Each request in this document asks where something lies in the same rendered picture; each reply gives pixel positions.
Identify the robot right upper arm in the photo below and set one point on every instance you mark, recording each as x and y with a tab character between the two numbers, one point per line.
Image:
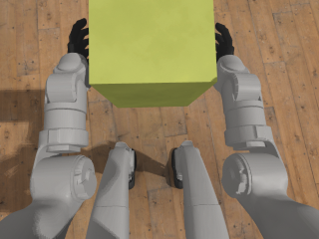
258	180

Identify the carton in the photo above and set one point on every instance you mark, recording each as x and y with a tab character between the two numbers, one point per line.
151	53

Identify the robot left forearm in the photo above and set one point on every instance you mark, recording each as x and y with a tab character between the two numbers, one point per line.
65	109

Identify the right robot foot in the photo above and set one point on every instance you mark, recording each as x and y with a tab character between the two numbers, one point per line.
177	182

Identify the right robot thigh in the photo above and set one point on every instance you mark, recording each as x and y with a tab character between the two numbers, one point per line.
202	214

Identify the right robot hand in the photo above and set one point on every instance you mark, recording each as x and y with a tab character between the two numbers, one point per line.
224	46

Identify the robot right forearm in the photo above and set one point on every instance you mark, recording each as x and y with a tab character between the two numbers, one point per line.
243	108

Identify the left robot hand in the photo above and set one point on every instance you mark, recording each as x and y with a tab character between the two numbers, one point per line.
77	43

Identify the robot left upper arm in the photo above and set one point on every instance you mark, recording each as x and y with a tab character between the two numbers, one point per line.
59	186

